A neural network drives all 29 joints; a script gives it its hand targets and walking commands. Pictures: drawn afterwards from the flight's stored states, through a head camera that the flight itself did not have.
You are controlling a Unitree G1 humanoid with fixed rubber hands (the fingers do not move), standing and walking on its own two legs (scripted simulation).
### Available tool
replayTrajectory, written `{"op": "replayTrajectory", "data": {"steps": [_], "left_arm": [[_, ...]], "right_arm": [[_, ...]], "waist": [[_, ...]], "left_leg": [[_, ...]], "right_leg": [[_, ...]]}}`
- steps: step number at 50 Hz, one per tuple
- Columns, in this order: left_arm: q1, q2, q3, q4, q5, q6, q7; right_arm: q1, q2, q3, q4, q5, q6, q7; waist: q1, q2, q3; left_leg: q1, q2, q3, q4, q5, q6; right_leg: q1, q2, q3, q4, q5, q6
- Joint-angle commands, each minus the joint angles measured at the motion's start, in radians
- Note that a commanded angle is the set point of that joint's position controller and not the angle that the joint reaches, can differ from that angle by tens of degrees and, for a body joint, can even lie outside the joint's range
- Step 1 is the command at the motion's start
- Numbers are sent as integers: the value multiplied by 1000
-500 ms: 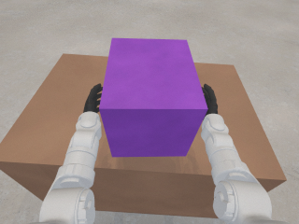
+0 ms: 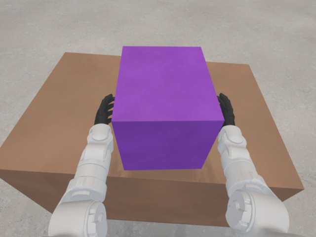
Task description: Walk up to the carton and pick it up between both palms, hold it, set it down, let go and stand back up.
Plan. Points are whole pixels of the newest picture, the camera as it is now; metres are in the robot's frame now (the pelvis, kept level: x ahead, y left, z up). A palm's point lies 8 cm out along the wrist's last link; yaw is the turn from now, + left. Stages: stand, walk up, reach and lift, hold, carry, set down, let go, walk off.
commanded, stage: set down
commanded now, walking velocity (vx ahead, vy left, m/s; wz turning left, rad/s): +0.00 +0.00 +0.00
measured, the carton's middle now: (162, 108) +0.47 +0.01 +0.05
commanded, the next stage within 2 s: none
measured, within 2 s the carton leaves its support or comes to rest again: rests again in 1.86 s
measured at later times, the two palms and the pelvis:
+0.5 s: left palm (108, 124) +0.40 +0.16 +0.05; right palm (224, 124) +0.42 -0.17 +0.06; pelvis +0.01 +0.00 +0.00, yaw +0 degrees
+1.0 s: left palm (108, 129) +0.39 +0.16 +0.03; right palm (222, 127) +0.42 -0.16 +0.04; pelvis +0.02 +0.00 +0.00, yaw +0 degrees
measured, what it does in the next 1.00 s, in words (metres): stands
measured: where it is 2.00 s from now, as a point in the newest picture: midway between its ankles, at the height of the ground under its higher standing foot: outside the picture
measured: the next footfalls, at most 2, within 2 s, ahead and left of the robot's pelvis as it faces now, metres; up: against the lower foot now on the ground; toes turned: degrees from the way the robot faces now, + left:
none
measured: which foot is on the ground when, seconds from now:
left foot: down 0.00-1.00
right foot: down 0.00-1.00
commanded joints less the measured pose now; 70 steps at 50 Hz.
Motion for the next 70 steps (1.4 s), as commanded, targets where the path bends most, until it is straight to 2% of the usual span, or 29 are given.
{"op": "replayTrajectory", "data": {"steps": [1,11,27,38,56,70], "left_arm": [[-721,-519,-197,-107,58,-113,-77],[-696,-514,-159,-82,84,-132,-73],[-612,-542,-152,-49,109,-199,-72],[-591,-544,-148,-19,114,-244,-79],[-591,-530,-111,31,136,-300,-75],[-565,-534,-99,49,151,-340,-72]], "right_arm": [[-684,357,193,-114,-117,-87,167],[-654,356,163,-82,-150,-104,175],[-597,380,181,-37,-175,-172,162],[-572,394,181,-11,-196,-208,152],[-548,399,128,37,-233,-236,147],[-523,417,102,55,-262,-268,144]], "waist": [[105,45,-534],[118,36,-526],[124,47,-570],[120,35,-572],[107,29,-521],[99,33,-546]], "left_leg": [[353,17,131,-6,379,-29],[332,21,142,2,422,-26],[354,33,138,57,611,-41],[317,33,138,59,614,-38],[271,31,145,49,543,-33],[262,35,144,67,567,-33]], "right_leg": [[52,3,-54,-57,230,49],[46,2,-48,-48,278,53],[17,6,-50,-19,426,46],[23,4,-52,-8,461,45],[3,2,-55,-16,393,42],[-28,5,-60,-12,392,38]]}}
